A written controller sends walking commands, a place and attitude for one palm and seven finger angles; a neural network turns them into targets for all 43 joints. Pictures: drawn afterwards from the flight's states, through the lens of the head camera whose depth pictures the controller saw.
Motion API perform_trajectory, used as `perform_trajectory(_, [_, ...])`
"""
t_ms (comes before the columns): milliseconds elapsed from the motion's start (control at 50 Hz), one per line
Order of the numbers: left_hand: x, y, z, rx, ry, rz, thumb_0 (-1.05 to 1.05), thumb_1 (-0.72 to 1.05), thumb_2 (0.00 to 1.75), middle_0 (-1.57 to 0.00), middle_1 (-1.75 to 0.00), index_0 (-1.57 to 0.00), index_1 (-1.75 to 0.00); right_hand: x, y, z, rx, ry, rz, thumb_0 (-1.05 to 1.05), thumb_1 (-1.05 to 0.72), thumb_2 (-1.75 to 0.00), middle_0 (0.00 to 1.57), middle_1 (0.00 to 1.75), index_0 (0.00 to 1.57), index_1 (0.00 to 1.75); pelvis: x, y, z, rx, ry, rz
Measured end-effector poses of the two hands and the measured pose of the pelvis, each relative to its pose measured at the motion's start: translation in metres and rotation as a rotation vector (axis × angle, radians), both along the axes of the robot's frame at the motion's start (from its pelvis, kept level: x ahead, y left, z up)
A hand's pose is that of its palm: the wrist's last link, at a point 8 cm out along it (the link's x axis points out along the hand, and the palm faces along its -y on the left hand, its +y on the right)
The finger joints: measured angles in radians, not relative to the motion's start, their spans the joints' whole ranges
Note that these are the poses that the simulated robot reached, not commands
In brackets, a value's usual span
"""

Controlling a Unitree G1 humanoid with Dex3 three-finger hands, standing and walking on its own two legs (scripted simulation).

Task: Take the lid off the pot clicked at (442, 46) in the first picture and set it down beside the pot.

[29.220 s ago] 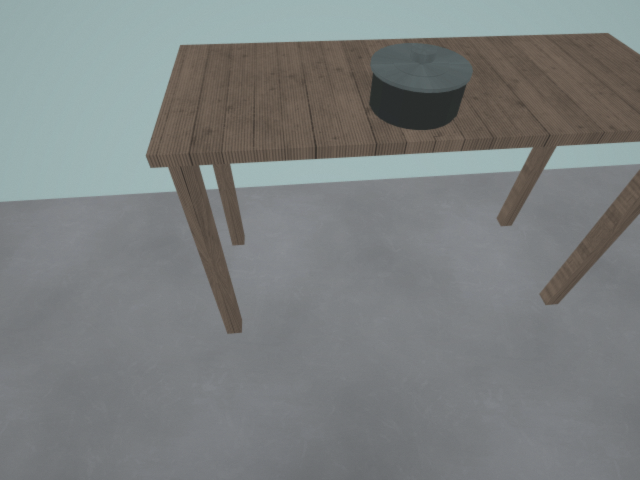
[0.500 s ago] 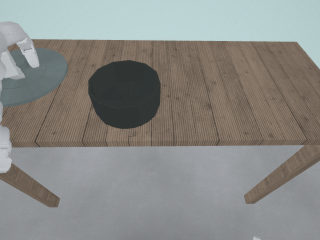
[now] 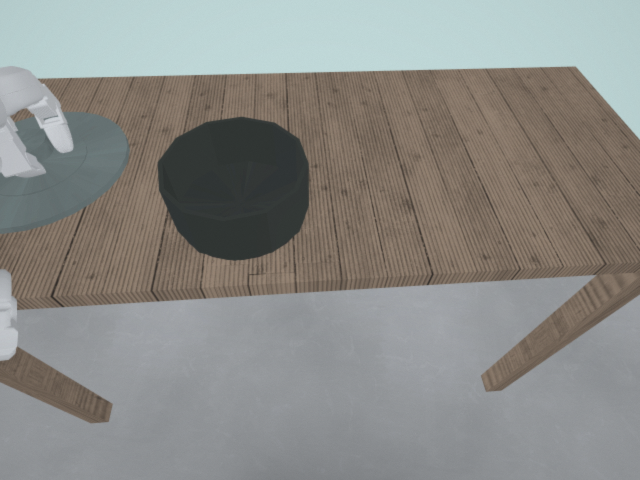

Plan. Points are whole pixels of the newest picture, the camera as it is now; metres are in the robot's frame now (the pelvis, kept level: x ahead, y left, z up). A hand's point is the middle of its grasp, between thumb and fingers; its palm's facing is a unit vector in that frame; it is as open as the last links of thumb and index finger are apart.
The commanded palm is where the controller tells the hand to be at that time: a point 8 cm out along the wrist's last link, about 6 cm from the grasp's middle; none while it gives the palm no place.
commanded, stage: lower the lid onto the table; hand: left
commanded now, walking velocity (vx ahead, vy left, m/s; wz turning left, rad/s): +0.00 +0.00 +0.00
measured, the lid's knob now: (25, 148) +0.48 +0.32 +0.16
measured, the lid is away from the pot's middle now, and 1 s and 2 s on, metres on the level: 0.23 0.24 0.25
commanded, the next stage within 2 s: open the fingers wide in 1.28 s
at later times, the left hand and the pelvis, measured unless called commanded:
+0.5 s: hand (38, 177) +0.45 +0.31 +0.14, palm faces -0.43 -0.16 -0.89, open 7.0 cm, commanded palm +0.48 +0.32 +0.21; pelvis +0.00 +0.00 +0.00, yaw +0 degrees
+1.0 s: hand (49, 192) +0.46 +0.32 +0.11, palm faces -0.46 -0.17 -0.87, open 7.0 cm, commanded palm +0.49 +0.32 +0.18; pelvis +0.00 +0.00 -0.01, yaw -1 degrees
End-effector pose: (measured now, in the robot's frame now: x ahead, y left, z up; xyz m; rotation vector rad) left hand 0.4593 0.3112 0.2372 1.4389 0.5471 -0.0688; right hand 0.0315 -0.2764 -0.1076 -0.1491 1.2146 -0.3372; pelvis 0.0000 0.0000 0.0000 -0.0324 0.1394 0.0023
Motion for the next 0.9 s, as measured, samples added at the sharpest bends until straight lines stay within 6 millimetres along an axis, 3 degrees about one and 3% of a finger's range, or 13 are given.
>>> perform_trajectory(300, [-0.014,0.003,-0.026,0.011,0.068,-0.005,0.05,0.15,0.92,-0.54,-0.89,-0.79,-1.02,0.018,0.001,0.001,-0.026,-0.029,0.051,0.01,-0.9,-0.9,0.21,0.3,0.2,0.3,-0.007,0.0,-0.003,-0.005,0.002,0.021])
perform_trajectory(680, [0.008,0.009,-0.051,0.002,0.086,-0.005,0.05,0.16,0.91,-0.54,-0.89,-0.78,-1.03,-0.023,-0.004,-0.002,-0.062,0.075,-0.025,0.01,-0.9,-0.9,0.21,0.3,0.2,0.3,0.001,0.002,-0.007,-0.01,0.045,-0.002])
perform_trajectory(900, [0.01,0.009,-0.069,-0.025,0.109,-0.01,0.05,0.16,0.91,-0.54,-0.89,-0.78,-1.03,-0.02,0.001,-0.005,-0.052,0.077,-0.04,0.01,-0.9,-0.9,0.21,0.3,0.2,0.3,0.002,0.002,-0.01,-0.013,0.063,-0.007])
